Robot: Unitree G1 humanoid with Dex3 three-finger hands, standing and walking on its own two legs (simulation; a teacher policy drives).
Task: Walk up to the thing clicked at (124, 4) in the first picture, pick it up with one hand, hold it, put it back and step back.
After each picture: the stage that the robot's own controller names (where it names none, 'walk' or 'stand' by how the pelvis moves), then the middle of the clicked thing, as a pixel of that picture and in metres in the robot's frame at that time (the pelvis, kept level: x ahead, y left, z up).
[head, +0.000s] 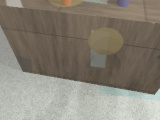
stand; out of the picture +0.96 -0.26 +0.08
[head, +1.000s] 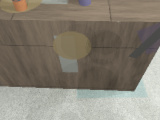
walk; out of the picture +0.87 +0.00 +0.11
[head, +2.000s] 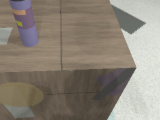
stand; (24, 17) +0.57 +0.23 +0.11
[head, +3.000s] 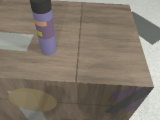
stand; (45, 27) +0.55 +0.17 +0.09
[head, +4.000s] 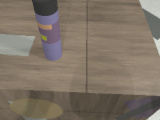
walk; (49, 30) +0.48 +0.13 +0.11
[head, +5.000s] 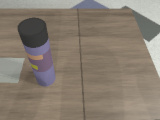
stand; (40, 57) +0.38 +0.15 +0.09
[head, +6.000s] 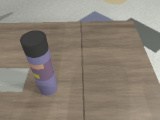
stand; (42, 67) +0.37 +0.15 +0.08
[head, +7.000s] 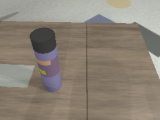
stand; (48, 64) +0.39 +0.13 +0.08
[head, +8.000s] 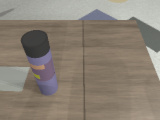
stand; (43, 67) +0.37 +0.14 +0.08
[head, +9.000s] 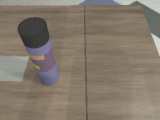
rise first; (42, 57) +0.38 +0.14 +0.09
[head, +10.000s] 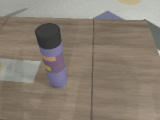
rise first; (53, 60) +0.39 +0.13 +0.09
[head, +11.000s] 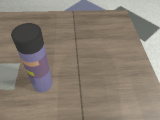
go down; (36, 63) +0.38 +0.12 +0.09
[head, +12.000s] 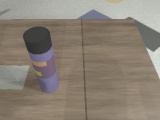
go down; (44, 64) +0.38 +0.13 +0.09
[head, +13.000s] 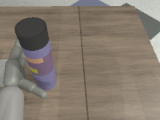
close; (40, 60) +0.37 +0.12 +0.11
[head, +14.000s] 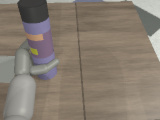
close; (41, 43) +0.42 +0.12 +0.12
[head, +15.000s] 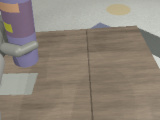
lift; (18, 20) +0.35 +0.15 +0.31
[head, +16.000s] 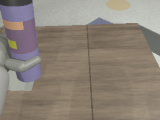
lift; (22, 36) +0.34 +0.16 +0.25
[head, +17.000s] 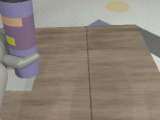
hold; (20, 32) +0.34 +0.16 +0.26
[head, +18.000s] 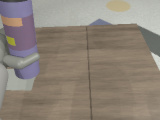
hold; (20, 33) +0.34 +0.16 +0.26
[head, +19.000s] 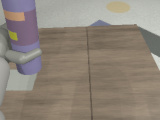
crouch; (23, 28) +0.35 +0.15 +0.28
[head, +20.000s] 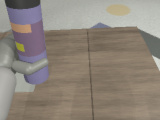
crouch; (30, 38) +0.32 +0.13 +0.27
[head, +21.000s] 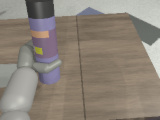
lower; (45, 44) +0.40 +0.10 +0.16
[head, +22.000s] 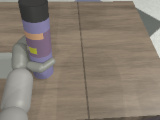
lower; (39, 42) +0.42 +0.13 +0.13
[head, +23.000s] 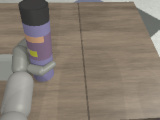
lower; (39, 45) +0.41 +0.12 +0.13
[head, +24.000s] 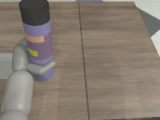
lower; (40, 44) +0.41 +0.12 +0.13
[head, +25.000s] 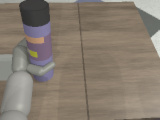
lower; (39, 45) +0.41 +0.12 +0.12
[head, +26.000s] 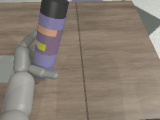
withdraw; (47, 41) +0.43 +0.10 +0.12
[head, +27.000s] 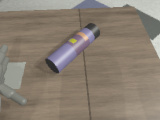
sink last; (74, 46) +0.51 +0.02 +0.02
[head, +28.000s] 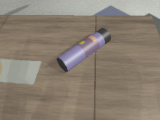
stand; (85, 48) +0.52 +0.03 +0.00
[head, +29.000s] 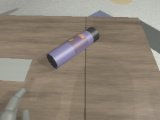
stand; (74, 46) +0.54 +0.05 +0.02
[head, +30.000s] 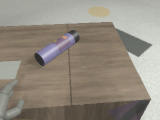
stand; (58, 46) +0.63 +0.09 +0.01
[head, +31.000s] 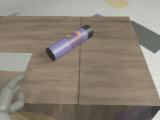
stand; (71, 41) +0.62 +0.06 +0.00
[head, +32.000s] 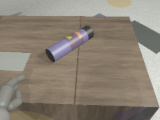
stand; (70, 42) +0.61 +0.06 +0.00
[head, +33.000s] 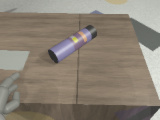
stand; (74, 42) +0.59 +0.04 +0.00
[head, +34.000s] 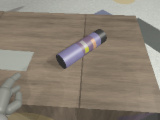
walk; (82, 47) +0.55 +0.01 +0.00
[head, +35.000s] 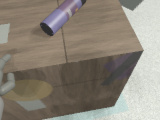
walk; (64, 12) +0.67 +0.01 +0.01
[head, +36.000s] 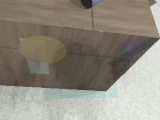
walk; out of the picture +0.78 -0.05 +0.01
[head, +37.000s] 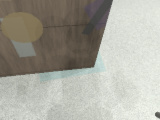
walk; out of the picture +1.00 +0.11 +0.02
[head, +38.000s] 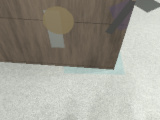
walk; out of the picture +1.16 -0.11 +0.01
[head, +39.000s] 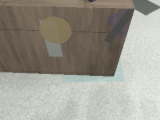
stand; out of the picture +1.07 -0.14 -0.01
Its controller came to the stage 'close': yes
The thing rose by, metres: 0.21
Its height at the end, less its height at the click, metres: -0.09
